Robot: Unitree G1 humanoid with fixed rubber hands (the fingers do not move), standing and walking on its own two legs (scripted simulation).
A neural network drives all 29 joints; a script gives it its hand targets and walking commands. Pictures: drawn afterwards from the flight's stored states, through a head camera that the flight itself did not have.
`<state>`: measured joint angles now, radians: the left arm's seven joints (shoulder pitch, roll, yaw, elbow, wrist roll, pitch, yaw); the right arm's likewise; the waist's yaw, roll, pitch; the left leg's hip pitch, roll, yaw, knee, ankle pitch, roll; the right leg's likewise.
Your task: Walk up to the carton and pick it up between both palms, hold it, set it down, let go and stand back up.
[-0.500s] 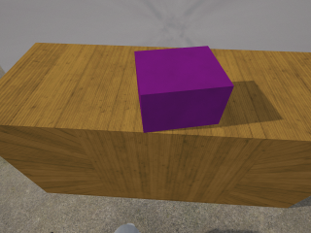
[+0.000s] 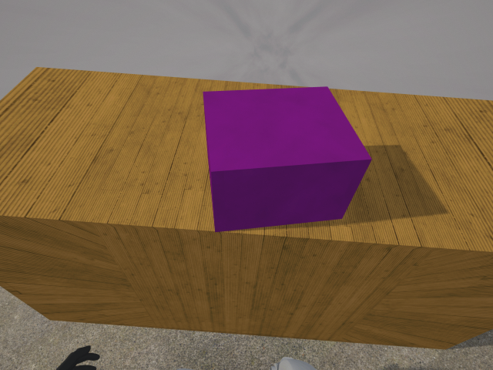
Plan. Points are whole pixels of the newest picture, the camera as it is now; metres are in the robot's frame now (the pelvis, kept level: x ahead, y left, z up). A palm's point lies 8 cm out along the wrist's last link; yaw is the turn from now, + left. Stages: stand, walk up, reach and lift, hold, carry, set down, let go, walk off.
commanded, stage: walk up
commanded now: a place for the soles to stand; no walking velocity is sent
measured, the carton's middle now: (273, 156) +0.50 -0.03 +0.06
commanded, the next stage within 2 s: none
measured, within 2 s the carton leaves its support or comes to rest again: neither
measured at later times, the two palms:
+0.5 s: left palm out of the picture +0.05 +0.35 -0.08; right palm out of the picture +0.14 -0.26 -0.09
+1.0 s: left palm out of the picture +0.08 +0.32 -0.08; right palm out of the picture +0.15 -0.29 -0.09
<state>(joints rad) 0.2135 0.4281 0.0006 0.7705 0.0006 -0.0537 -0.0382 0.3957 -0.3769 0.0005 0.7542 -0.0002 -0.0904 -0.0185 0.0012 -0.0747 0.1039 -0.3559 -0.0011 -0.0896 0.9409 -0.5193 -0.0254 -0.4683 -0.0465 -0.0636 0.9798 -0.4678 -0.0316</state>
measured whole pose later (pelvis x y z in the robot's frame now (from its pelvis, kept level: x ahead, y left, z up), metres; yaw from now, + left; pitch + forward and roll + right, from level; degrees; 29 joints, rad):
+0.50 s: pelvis +0.03 +0.03 +0.01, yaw +3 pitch -2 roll -1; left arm 0.37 0.43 0.00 0.78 0.00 -0.05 0.00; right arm 0.26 -0.38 0.00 0.75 0.00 -0.06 -0.02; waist 0.00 0.05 0.11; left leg -0.51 0.01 -0.09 0.89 -0.39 0.02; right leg -0.40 -0.05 -0.12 0.90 -0.47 -0.05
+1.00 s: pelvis +0.06 +0.00 +0.01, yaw +3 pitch -1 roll +1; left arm 0.34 0.43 0.00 0.79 0.00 -0.05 0.00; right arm 0.27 -0.38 0.00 0.75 0.00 -0.03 -0.02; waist 0.00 -0.02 0.12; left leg -0.53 -0.04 -0.09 1.03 -0.43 0.01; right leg -0.42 -0.05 -0.10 0.92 -0.47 -0.04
